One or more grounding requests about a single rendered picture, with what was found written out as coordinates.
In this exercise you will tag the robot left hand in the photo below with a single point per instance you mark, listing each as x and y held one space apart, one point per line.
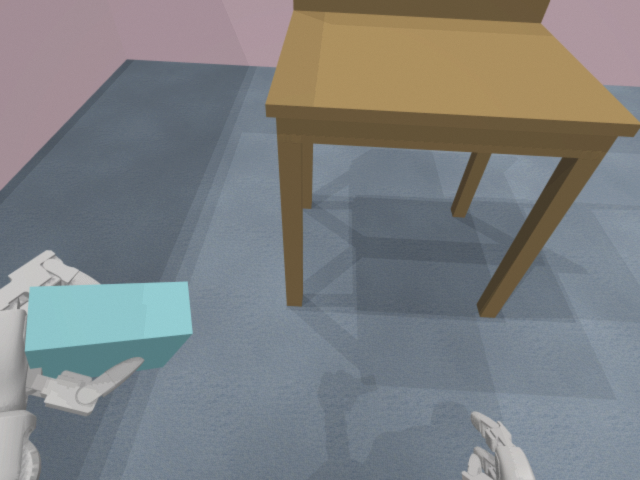
70 392

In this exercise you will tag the sponge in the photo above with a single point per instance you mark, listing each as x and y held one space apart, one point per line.
88 329

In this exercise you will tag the table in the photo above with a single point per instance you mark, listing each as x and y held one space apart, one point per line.
480 76

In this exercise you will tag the robot right hand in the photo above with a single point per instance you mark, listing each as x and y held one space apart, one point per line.
509 463

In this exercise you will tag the left robot forearm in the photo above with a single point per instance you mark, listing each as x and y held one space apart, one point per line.
19 458

